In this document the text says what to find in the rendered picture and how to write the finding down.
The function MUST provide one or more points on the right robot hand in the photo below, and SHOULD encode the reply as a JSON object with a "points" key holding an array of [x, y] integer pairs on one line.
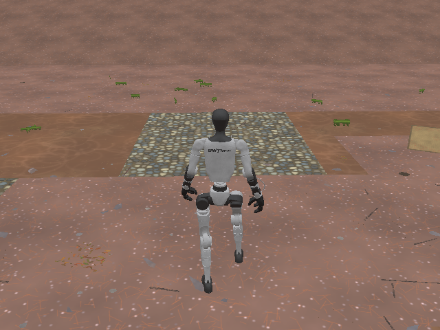
{"points": [[259, 203]]}

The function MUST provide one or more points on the robot left forearm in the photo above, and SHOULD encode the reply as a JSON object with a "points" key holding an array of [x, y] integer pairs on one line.
{"points": [[187, 180]]}

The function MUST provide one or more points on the left robot hand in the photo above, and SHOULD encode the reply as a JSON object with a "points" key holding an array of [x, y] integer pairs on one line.
{"points": [[191, 190]]}

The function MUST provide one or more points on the robot left upper arm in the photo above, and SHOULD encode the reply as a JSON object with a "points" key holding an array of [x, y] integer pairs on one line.
{"points": [[194, 155]]}

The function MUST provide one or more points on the humanoid robot head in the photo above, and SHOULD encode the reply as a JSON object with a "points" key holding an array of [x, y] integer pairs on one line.
{"points": [[220, 118]]}

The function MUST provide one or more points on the robot right forearm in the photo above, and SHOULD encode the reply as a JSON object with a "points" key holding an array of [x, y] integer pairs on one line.
{"points": [[254, 186]]}

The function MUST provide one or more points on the robot right shin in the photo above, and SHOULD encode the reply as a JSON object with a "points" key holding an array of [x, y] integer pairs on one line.
{"points": [[238, 234]]}

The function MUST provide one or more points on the robot right upper arm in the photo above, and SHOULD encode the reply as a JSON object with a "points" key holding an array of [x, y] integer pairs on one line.
{"points": [[242, 146]]}

